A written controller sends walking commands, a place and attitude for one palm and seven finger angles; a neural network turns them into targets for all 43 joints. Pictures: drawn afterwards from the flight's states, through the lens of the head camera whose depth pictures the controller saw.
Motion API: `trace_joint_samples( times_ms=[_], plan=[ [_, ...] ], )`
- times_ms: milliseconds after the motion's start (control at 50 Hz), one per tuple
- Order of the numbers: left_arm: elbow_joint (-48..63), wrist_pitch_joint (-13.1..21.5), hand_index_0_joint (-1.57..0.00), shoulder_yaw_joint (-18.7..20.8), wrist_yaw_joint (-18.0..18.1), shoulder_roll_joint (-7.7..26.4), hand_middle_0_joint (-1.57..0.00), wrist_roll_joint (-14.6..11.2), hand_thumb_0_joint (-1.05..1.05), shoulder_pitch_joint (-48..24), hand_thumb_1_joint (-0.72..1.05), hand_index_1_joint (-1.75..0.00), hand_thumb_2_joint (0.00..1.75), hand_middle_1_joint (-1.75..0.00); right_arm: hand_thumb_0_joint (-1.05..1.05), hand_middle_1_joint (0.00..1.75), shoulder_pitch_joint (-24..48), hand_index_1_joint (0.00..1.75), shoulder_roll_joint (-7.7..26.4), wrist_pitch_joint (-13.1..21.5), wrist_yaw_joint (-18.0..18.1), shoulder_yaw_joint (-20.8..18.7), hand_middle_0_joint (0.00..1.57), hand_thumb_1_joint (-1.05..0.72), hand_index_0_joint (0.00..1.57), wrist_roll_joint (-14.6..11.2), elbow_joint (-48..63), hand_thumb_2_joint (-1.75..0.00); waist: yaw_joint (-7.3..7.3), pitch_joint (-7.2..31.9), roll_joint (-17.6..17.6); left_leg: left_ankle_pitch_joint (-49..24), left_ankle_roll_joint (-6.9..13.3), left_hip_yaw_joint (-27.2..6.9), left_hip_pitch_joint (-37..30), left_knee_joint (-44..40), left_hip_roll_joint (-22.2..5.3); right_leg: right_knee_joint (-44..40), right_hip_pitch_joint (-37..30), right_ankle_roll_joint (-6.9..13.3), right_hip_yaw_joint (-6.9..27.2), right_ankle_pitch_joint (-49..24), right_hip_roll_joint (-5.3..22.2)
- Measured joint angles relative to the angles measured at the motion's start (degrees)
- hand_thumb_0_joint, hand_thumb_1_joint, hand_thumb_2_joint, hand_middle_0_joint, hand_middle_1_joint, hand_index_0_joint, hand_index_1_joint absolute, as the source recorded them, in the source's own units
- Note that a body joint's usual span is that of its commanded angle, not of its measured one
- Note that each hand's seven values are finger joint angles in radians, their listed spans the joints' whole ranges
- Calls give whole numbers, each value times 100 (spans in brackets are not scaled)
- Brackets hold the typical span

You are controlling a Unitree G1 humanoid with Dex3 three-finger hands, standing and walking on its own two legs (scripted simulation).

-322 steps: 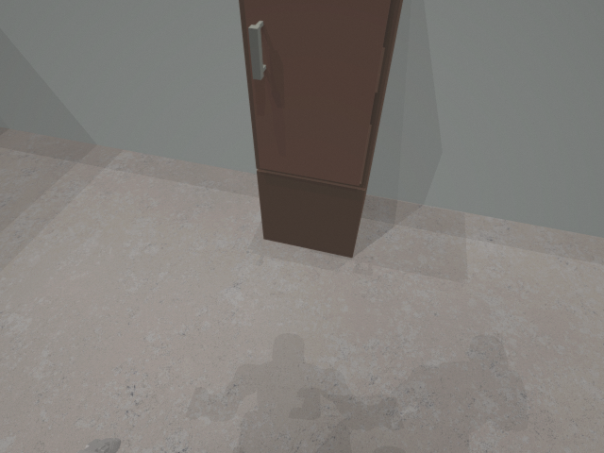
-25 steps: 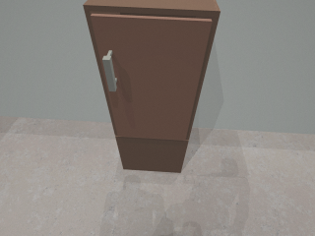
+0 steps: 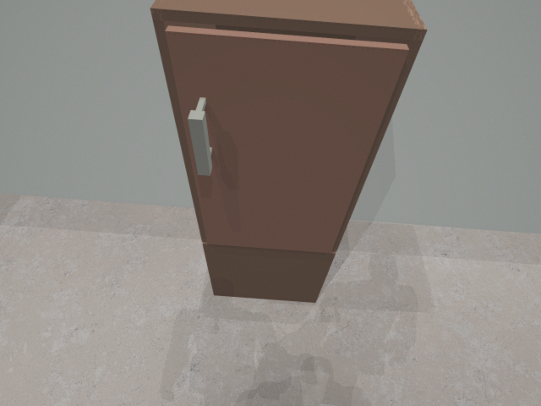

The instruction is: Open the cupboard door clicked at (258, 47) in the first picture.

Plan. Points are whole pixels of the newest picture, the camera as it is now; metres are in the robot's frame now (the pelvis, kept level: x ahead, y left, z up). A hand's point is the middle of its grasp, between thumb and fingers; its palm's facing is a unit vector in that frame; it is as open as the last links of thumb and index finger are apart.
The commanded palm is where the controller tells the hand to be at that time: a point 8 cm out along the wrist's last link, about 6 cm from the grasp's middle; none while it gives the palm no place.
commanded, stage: come to a stop and stand still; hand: left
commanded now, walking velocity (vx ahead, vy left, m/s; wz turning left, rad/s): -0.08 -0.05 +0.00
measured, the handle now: (203, 137) +0.53 +0.17 +0.08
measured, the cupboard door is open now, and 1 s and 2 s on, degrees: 0 0 0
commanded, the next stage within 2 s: look again from close up in 0.62 s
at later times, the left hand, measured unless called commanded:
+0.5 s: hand out of the picture +0.02 +0.14 -0.17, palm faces +0.06 -0.98 -0.21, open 7.3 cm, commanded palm none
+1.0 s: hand out of the picture -0.05 +0.11 -0.17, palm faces +0.06 -0.99 -0.14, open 7.3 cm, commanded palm none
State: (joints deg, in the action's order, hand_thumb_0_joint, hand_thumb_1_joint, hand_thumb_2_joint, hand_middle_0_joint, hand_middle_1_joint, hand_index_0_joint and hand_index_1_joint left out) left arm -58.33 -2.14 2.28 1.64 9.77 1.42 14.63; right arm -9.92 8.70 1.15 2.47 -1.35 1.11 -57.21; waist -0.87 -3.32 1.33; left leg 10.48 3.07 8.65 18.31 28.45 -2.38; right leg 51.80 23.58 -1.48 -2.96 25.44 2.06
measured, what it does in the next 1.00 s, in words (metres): steps on the spot: right foot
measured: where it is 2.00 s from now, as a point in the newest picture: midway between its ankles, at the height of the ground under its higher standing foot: outside the picture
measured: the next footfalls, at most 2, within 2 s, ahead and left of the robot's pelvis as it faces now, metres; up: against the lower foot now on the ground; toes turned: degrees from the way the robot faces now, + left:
right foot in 0.16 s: +0.04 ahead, -0.13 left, +0.00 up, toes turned -2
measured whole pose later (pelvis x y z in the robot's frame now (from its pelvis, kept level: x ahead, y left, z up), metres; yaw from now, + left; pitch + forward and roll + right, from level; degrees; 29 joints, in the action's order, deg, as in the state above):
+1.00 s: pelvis -0.02 -0.04 +0.00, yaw +1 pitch -1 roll +0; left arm -63.3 0.8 -1.2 1.8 7.2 0.7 20.2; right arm -19.0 6.7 0.9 1.2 1.2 0.7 -64.0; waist -0.4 0.1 1.1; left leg 12.3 2.0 5.0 13.0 25.8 -0.1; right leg 25.1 12.8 2.3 -5.6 11.8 -0.3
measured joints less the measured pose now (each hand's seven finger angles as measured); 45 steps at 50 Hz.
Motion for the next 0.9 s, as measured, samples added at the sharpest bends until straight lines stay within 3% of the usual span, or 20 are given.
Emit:
trace_joint_samples(
  times_ms=[80,140,160,200,280,380,520,900],
  plan=[
    [283,-34,-20,37,-3,-7,-20,9,0,-305,91,-30,90,-29,0,30,-11,30,61,-100,-35,-88,20,-94,20,38,50,-90,81,-30,-167,-83,-65,-38,55,-14,-52,-476,-71,27,-51,-127,-52],
    [453,47,-20,36,-3,-24,-20,15,0,-379,91,-30,90,-29,0,30,-123,30,100,-177,-83,-139,20,-93,20,36,74,-90,109,28,-243,-25,-153,-65,210,225,-64,-1456,-499,64,-79,-658,-39],
    [508,81,-20,5,37,-16,-20,11,0,-358,91,-30,90,-29,0,30,-159,30,113,-204,-104,-137,20,-92,20,-8,79,-90,57,53,-233,51,-200,-26,291,406,-86,-1772,-618,99,-16,-949,-43],
    [529,101,-20,-80,83,-87,-20,35,0,-336,91,-30,90,-29,0,30,-183,30,204,-295,-151,-152,20,-92,20,-21,144,-90,105,-12,-429,588,-331,-249,435,945,-142,-1685,-643,248,-71,-946,-188],
    [590,121,-20,-161,99,-143,-20,38,0,-164,91,-30,90,-29,0,30,-464,30,232,-385,-220,-186,20,-92,20,-13,292,-90,261,138,-472,1106,-343,-508,502,1871,28,-1646,-754,409,-242,-809,-221],
    [611,91,-20,-162,78,-81,-20,-2,1,-58,91,-30,90,-29,0,30,-764,30,135,-319,-226,-105,20,-91,20,-1,279,-90,286,330,-326,740,-216,-474,-143,830,120,-1586,-719,431,-382,-796,-251],
    [394,114,-20,-162,19,-4,-20,-35,0,122,92,-30,90,-29,1,30,-928,30,0,-224,-201,88,20,-91,20,41,24,-90,144,370,-130,320,-133,-404,-296,202,173,-2203,-851,422,-319,-1216,-248],
    [-453,254,-20,-314,6,-176,-20,-66,1,626,91,-30,90,-29,0,30,-984,30,-134,-67,-142,235,20,-91,20,-29,-605,-90,48,353,-34,163,-134,-399,-468,-211,206,-2638,-1032,410,-301,-1380,-256]
  ],
)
